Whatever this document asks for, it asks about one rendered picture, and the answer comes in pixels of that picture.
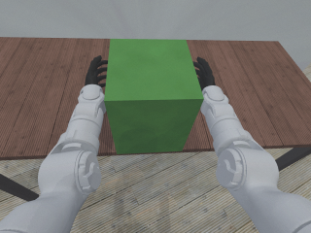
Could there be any right robot upper arm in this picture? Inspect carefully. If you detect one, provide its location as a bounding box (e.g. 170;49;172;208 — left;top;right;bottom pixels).
215;147;311;233

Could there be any left robot forearm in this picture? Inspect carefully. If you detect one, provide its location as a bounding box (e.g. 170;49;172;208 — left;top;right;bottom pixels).
38;84;107;189

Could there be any carton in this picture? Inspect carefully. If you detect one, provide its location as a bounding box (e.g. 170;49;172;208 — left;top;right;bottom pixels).
104;39;204;154

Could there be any table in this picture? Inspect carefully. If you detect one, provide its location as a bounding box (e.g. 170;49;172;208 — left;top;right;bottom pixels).
0;37;311;202

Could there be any right robot hand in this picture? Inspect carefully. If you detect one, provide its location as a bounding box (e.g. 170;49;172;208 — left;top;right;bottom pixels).
193;56;216;91

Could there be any left robot upper arm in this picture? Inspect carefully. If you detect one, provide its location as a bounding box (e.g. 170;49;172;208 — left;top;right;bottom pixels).
0;150;102;233

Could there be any right robot forearm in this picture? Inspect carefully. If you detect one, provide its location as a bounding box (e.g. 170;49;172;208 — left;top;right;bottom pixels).
200;85;279;179

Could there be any left robot hand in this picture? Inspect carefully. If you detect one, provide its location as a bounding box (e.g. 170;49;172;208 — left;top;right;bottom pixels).
85;55;108;87

